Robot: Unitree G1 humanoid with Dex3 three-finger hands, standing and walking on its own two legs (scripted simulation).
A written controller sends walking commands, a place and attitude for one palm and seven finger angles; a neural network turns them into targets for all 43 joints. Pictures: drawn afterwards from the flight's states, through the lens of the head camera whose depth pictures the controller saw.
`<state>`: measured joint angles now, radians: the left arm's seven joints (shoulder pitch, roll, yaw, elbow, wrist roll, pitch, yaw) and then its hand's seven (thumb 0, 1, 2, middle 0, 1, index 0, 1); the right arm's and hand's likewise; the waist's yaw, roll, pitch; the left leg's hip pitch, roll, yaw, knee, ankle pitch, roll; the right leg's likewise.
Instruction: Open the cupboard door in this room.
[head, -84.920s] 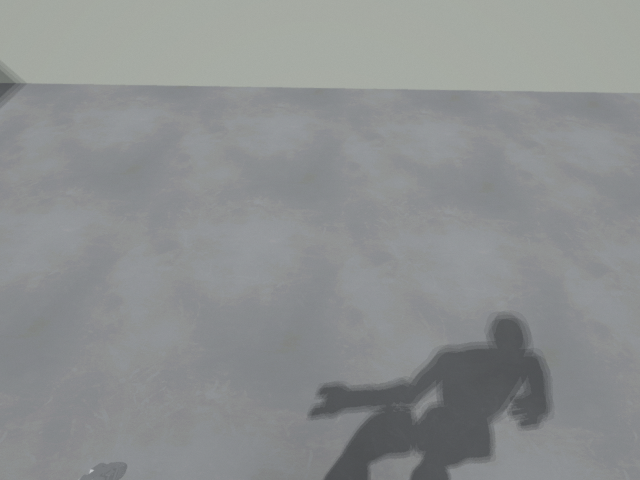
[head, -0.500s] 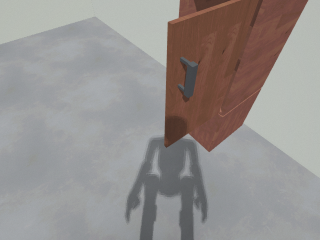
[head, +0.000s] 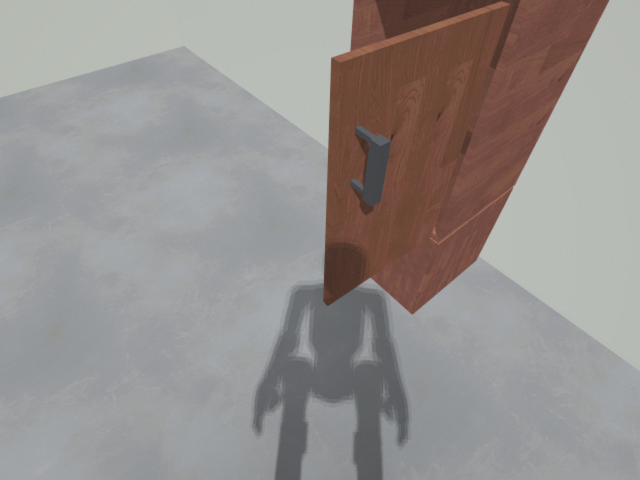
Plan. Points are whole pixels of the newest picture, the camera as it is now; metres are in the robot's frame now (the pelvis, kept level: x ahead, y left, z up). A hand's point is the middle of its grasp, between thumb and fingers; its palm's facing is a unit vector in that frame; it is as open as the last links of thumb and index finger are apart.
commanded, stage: look to check the result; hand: left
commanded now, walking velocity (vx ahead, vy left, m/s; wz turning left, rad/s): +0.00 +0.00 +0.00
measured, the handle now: (367, 166) +0.56 -0.04 +0.08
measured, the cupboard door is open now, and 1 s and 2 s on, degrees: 88 88 88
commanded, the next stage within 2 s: stand and wait in 0.60 s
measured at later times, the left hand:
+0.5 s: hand out of the picture +0.00 +0.16 -0.18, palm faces +0.03 -0.98 -0.18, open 7.4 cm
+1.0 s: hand out of the picture +0.02 +0.17 -0.17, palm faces +0.02 -0.98 -0.19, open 7.4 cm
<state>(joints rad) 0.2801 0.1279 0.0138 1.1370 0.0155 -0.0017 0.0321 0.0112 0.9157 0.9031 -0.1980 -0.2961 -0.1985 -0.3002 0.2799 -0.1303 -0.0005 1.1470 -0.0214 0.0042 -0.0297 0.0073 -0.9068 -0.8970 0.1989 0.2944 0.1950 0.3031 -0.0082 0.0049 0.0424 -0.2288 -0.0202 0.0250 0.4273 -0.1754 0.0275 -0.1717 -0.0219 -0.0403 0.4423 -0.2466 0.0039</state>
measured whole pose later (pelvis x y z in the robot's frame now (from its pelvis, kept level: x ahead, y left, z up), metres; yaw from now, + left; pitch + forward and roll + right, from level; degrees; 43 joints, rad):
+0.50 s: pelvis +0.01 +0.00 +0.00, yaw +0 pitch -1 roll +0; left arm 0.28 0.13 0.01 1.15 0.01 -0.01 0.03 0.01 0.91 0.90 -0.20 -0.30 -0.20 -0.30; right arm 0.25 -0.15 0.01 1.16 -0.02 0.00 -0.03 0.01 -0.91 -0.90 0.20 0.29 0.20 0.30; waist 0.00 0.00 0.05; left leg -0.20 -0.02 0.03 0.40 -0.18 0.03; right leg -0.14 -0.02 -0.04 0.41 -0.25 0.00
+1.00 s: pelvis +0.02 -0.01 +0.00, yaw +0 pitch -1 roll +0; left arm 0.26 0.15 0.01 1.15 0.01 -0.01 0.03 0.01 0.91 0.90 -0.20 -0.30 -0.20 -0.30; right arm 0.23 -0.16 0.01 1.16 -0.02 0.00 -0.03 0.01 -0.91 -0.90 0.20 0.29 0.20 0.30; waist 0.00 0.00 0.05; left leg -0.17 -0.01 0.02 0.38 -0.19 0.02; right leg -0.11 -0.01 -0.04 0.38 -0.25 0.00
